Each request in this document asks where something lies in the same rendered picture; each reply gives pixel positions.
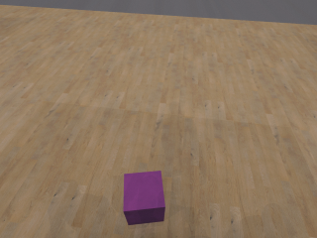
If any carton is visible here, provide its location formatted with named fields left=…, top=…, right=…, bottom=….
left=123, top=171, right=165, bottom=225

